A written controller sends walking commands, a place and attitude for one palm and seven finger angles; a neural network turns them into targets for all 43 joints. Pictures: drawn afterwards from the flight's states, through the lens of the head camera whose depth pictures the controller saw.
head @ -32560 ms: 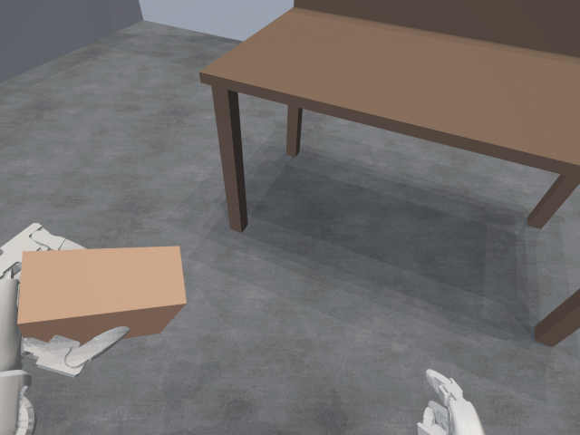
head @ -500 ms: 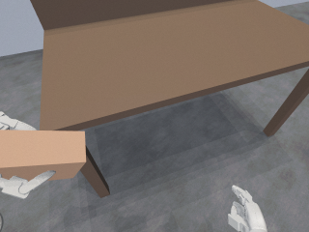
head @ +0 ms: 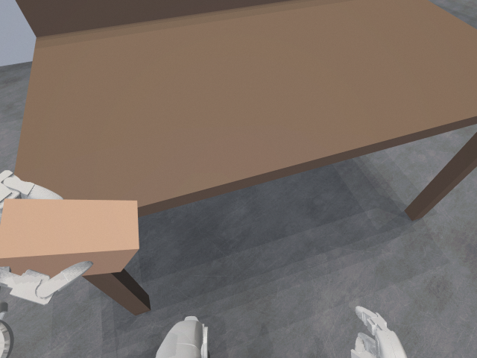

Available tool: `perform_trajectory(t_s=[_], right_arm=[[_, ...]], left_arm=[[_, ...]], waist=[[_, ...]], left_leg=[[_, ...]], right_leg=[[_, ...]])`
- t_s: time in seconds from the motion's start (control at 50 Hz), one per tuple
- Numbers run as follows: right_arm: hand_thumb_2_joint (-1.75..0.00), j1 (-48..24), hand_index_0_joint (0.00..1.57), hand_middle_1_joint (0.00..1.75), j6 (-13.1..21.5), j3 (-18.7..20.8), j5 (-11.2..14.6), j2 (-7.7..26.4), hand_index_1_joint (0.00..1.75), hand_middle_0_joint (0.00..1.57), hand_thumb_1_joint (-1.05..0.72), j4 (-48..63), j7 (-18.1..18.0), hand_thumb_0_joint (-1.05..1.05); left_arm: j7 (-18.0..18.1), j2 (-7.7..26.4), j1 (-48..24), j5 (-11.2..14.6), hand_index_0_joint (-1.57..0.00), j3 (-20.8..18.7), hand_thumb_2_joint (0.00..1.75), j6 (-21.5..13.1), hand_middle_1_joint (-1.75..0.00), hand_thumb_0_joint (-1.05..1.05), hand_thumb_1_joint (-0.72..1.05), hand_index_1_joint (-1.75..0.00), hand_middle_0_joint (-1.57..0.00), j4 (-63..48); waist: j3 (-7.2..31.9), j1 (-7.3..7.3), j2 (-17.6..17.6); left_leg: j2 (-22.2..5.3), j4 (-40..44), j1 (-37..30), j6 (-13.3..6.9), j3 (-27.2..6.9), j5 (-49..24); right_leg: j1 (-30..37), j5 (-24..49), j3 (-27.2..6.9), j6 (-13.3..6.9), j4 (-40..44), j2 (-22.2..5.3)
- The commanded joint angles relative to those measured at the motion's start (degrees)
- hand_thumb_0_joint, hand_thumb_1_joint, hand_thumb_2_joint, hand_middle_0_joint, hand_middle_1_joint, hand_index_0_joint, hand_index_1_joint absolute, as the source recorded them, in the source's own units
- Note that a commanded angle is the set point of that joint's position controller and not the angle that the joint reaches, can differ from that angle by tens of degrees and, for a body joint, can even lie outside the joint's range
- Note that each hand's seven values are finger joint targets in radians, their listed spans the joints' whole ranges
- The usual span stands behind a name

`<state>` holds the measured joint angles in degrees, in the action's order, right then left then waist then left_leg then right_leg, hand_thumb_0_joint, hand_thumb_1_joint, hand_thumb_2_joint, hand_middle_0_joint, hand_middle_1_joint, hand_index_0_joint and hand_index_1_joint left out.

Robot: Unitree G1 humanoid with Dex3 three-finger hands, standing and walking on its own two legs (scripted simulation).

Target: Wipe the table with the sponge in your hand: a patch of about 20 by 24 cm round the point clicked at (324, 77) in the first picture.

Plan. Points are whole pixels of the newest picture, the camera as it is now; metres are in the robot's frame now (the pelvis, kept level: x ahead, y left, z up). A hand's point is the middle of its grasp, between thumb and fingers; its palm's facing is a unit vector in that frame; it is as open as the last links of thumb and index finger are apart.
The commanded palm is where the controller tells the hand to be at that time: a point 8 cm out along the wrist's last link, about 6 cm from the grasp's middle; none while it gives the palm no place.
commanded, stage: shuffle to correct the standing spot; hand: left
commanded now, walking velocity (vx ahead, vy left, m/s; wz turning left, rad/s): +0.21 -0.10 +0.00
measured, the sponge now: (93, 241) +0.23 +0.22 +0.12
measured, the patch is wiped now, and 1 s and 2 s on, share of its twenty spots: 0.00 0.00 0.00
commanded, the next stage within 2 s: come to a stop and stand still in 0.56 s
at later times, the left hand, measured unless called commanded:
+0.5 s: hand (151, 167) +0.32 +0.15 +0.18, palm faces +0.48 -0.78 -0.39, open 10.3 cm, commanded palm +0.27 +0.18 +0.18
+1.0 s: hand (215, 135) +0.38 +0.08 +0.17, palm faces +0.43 -0.77 -0.47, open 10.4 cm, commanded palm +0.34 +0.11 +0.18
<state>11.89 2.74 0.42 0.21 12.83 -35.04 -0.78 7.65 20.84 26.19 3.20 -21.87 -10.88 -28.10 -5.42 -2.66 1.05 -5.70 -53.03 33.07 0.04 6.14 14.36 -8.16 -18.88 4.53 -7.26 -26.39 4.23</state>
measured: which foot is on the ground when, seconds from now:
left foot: up 0.00-0.08, down 0.10-0.36, up 0.38-0.60, down 0.62-0.82, up 0.84-1.00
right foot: down 0.00-0.10, up 0.12-0.32, down 0.34-1.00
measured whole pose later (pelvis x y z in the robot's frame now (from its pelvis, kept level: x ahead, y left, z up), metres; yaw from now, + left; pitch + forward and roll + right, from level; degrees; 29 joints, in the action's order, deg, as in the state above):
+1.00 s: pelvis +0.18 -0.17 +0.00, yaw +0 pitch -1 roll +4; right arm 10.0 4.4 -1.3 0.7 12.3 -35.0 -3.0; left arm 8.5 20.0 27.9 2.7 -20.9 -10.5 -26.1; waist -4.2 -1.8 -0.8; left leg -0.5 -49.1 22.5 1.2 2.3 23.6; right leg -14.2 -15.5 4.5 -4.1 -30.4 -1.5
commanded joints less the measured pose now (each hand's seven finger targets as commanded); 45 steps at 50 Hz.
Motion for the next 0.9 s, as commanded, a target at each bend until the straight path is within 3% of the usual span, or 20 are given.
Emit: perform_trajectory(t_s=[0.0, 0.04, 0.08, 0.1, 0.18, 0.24, 0.3, 0.32, 0.34, 0.38, 0.42, 0.48, 0.54, 0.56, 0.62, 0.66, 0.72, 0.78, 0.82, 0.88], right_arm=[[-0.9, -5.44, 0.2, 0.3, 5.18, 2.38, 0.23, 3.66, 0.3, 0.2, -0.9, 10.47, -0.9, 0.0], [-0.9, -4.39, 0.2, 0.3, 5.16, 3.26, 0.68, 4.92, 0.3, 0.2, -0.9, 11.32, -1.51, 0.0], [-0.9, -4.74, 0.2, 0.3, 4.29, 2.68, 0.2, 4.91, 0.3, 0.2, -0.9, 11.47, -0.94, 0.0], [-0.9, -6.58, 0.2, 0.3, 4.17, 2.11, -0.19, 5.44, 0.3, 0.2, -0.9, 11.46, -0.48, 0.0], [-0.9, -7.76, 0.2, 0.3, 4.09, 3.22, 0.24, 4.77, 0.3, 0.2, -0.9, 11.21, -0.55, 0.0], [-0.9, -4.18, 0.2, 0.3, 5.02, 3.22, 1.39, 5.16, 0.3, 0.2, -0.9, 12.24, 0.41, 0.0], [-0.9, -2.15, 0.2, 0.3, 5.67, 3.0, 1.58, 4.29, 0.3, 0.2, -0.9, 11.65, -0.28, 0.0], [-0.9, -1.73, 0.2, 0.3, 5.99, 2.54, 1.73, 3.33, 0.3, 0.2, -0.9, 11.47, -0.9, 0.0], [-0.9, -3.09, 0.2, 0.3, 6.09, 2.1, 1.35, 2.87, 0.3, 0.2, -0.9, 11.74, -1.3, 0.0], [-0.9, -5.83, 0.2, 0.3, 6.91, 2.62, 1.8, 4.91, 0.3, 0.2, -0.9, 10.78, -1.28, 0.0], [-0.9, -6.3, 0.2, 0.3, 5.96, 0.86, 1.33, 3.78, 0.3, 0.2, -0.9, 8.02, -1.62, 0.0], [-0.9, -6.48, 0.2, 0.3, 4.89, 0.2, 0.24, 2.55, 0.3, 0.2, -0.9, 7.48, -1.79, 0.0], [-0.9, -6.35, 0.2, 0.3, 6.02, 1.3, -0.05, 3.2, 0.3, 0.2, -0.9, 8.34, -2.29, 0.0], [-0.9, -5.45, 0.2, 0.3, 6.24, 2.24, 0.08, 4.42, 0.3, 0.2, -0.9, 8.96, -2.45, 0.0], [-0.9, -4.8, 0.2, 0.3, 5.66, 2.9, 0.89, 5.5, 0.3, 0.2, -0.9, 10.58, -1.89, 0.0], [-0.9, -5.22, 0.2, 0.3, 5.03, 2.08, 0.02, 4.39, 0.3, 0.2, -0.9, 10.0, -1.95, 0.0], [-0.9, -4.82, 0.2, 0.3, 5.52, 1.91, 1.2, 4.61, 0.3, 0.2, -0.9, 10.25, -1.81, 0.0], [-0.9, -3.29, 0.2, 0.3, 5.71, 1.8, 1.19, 3.6, 0.3, 0.2, -0.9, 10.35, -1.58, 0.0], [-0.9, -4.19, 0.2, 0.3, 6.28, 1.74, 1.53, 3.43, 0.3, 0.2, -0.9, 10.9, -1.7, 0.0], [-0.9, -5.07, 0.2, 0.3, 5.91, 0.32, 1.14, 3.3, 0.3, 0.2, -0.9, 9.43, -1.9, 0.0]], left_arm=[[1.61, 11.11, -9.55, 0.71, -1.2, -5.43, 1.3, -4.03, -1.6, 0.0, 0.1, -1.6, -1.2, -14.95], [1.62, 11.53, -7.27, 1.22, -1.2, -6.52, 1.3, -4.65, -1.6, 0.0, 0.1, -1.6, -1.2, -17.89], [1.97, 13.51, -8.57, 1.7, -1.2, -9.65, 1.3, -6.49, -1.6, 0.0, 0.1, -1.6, -1.2, -19.99], [1.53, 15.32, -10.94, 1.44, -1.2, -10.5, 1.3, -6.25, -1.6, 0.0, 0.1, -1.6, -1.2, -17.43], [-0.42, 15.52, -2.84, 0.79, -1.2, -13.26, 1.3, -5.01, -1.6, 0.0, 0.1, -1.6, -1.2, -18.18], [-0.49, 11.99, 6.31, 1.21, -1.2, -13.28, 1.3, -4.99, -1.6, 0.0, 0.1, -1.6, -1.2, -17.27], [0.14, 11.21, 2.15, 0.77, -1.2, -11.42, 1.3, -3.84, -1.6, 0.0, 0.1, -1.6, -1.2, -13.91], [0.66, 11.72, 0.21, 0.29, -1.2, -10.93, 1.3, -2.96, -1.6, 0.0, 0.1, -1.6, -1.2, -11.5], [1.38, 13.85, -3.82, -0.17, -1.2, -11.48, 1.3, -2.18, -1.6, 0.0, 0.1, -1.6, -1.2, -10.47], [1.14, 11.77, -12.61, -1.04, -1.2, -6.32, 1.3, -1.94, -1.6, 0.0, 0.1, -1.6, -1.2, -12.08], [1.68, 12.91, -13.59, -1.17, -1.2, -7.13, 1.3, -2.39, -1.6, 0.0, 0.1, -1.6, -1.2, -11.1], [1.98, 9.64, -13.41, -1.07, -1.2, -4.08, 1.3, -3.57, -1.6, 0.0, 0.1, -1.6, -1.2, -11.31], [2.63, 9.16, -10.67, -0.51, -1.2, -3.47, 1.3, -4.08, -1.6, 0.0, 0.1, -1.6, -1.2, -15.41], [2.63, 9.96, -10.62, -0.41, -1.2, -4.22, 1.3, -4.55, -1.6, 0.0, 0.1, -1.6, -1.2, -18.38], [2.66, 12.15, -5.09, -0.41, -1.2, -7.48, 1.3, -5.52, -1.6, 0.0, 0.1, -1.6, -1.2, -19.34], [1.6, 12.31, -2.54, -0.49, -1.2, -7.95, 1.3, -4.15, -1.6, 0.0, 0.1, -1.6, -1.2, -16.78], [1.82, 12.78, -0.35, -0.03, -1.2, -9.74, 1.3, -4.01, -1.6, 0.0, 0.1, -1.6, -1.2, -16.53], [1.87, 11.89, 0.95, -0.23, -1.2, -8.79, 1.3, -3.17, -1.6, 0.0, 0.1, -1.6, -1.2, -11.24], [2.02, 10.33, -0.28, 0.42, -1.2, -7.07, 1.3, -2.17, -1.6, 0.0, 0.1, -1.6, -1.2, -8.41], [2.18, 10.87, -0.56, 0.09, -1.2, -7.21, 1.3, -2.9, -1.6, 0.0, 0.1, -1.6, -1.2, -8.68]], waist=[[11.02, 0.82, 1.95], [15.89, 2.52, -4.94], [21.23, 2.6, -19.89], [15.48, 2.51, -14.15], [9.91, 0.8, -12.43], [12.84, 0.36, -14.69], [14.72, 0.77, -1.72], [12.72, 1.02, 10.03], [9.78, 1.08, 22.96], [4.43, 1.42, 19.55], [5.93, 1.57, 5.27], [10.66, 1.47, 4.24], [12.38, 1.37, 0.77], [12.92, 1.63, -1.88], [13.08, 2.45, -18.85], [8.65, 3.24, -18.71], [9.4, 1.47, -15.67], [12.81, 2.73, 0.81], [11.52, 2.48, 9.23], [9.67, 1.77, 6.0]], left_leg=[[5.18, 18.25, -19.12, -1.92, 7.39, -10.08], [1.85, 23.8, -38.36, -6.13, 0.83, -15.11], [-19.31, 30.1, -49.15, -18.7, -34.58, -16.58], [-22.21, 35.58, -37.69, -20.4, -40.76, -7.77], [-18.06, 33.28, -19.83, -15.24, -22.15, -2.17], [-10.25, 29.86, -7.8, -8.18, -4.66, 7.17], [-4.36, 13.49, -1.63, -3.78, 1.24, 19.71], [0.68, -0.04, 0.49, -1.82, 2.78, 19.87], [3.88, -11.84, 9.14, -0.41, 1.47, 20.61], [0.26, -20.58, 10.8, -0.32, -6.87, 14.88], [-1.53, -11.59, 3.73, -0.69, -7.01, 13.67], [1.54, 7.74, -10.59, -1.37, -0.38, 7.27], [5.16, 21.25, -20.77, -1.53, 3.11, -1.03], [3.49, 24.31, -24.06, -2.28, 0.23, -1.71], [-15.51, 33.64, -37.32, -13.87, -31.75, -14.4], [-15.29, 34.8, -27.89, -14.9, -29.09, -10.25], [-7.22, 26.48, -20.38, -7.44, -8.44, -15.74], [1.15, 12.32, -12.24, -0.98, -0.91, -4.03], [5.14, 2.87, -4.78, 1.17, -3.25, 11.78], [1.99, -1.49, -1.79, 0.52, -8.56, 12.69]], right_leg=[[-0.01, 32.03, -6.49, -1.33, -2.48, -12.09], [-9.31, 29.59, -4.66, 4.03, -20.41, -9.21], [-28.56, -10.06, -6.79, 8.44, -50.64, -0.59], [-31.17, -10.86, -12.71, 7.48, -57.6, -1.39], [-27.52, -7.01, -14.03, 5.34, -44.71, -10.36], [-6.65, 2.43, -2.02, 6.18, -18.97, -7.85], [6.39, 1.96, 2.97, 7.44, -5.74, -3.47], [3.5, -7.87, -8.52, 4.44, 2.48, -8.1], [3.26, -10.69, -29.04, -1.3, 10.23, -19.35], [-1.53, -4.36, -36.52, -6.88, 14.1, -25.02], [-4.25, 8.56, -27.55, -6.64, 6.23, -23.68], [-5.43, 9.35, -11.25, -2.81, 2.78, -17.76], [-4.73, 5.06, -8.02, 0.04, -0.66, -14.24], [-5.69, 6.19, -7.73, 1.23, -5.22, -13.43], [-26.4, -12.08, -2.77, 6.89, -30.66, -3.9], [-26.51, -12.15, -4.86, 6.62, -32.23, -6.41], [-10.32, -1.38, -0.3, 7.44, -8.96, -5.73], [5.02, 24.03, -8.46, 6.14, 4.48, -10.95], [6.58, 44.74, -23.92, 0.95, 5.75, -22.88], [6.58, 48.42, -21.73, -0.05, 2.13, -24.58]])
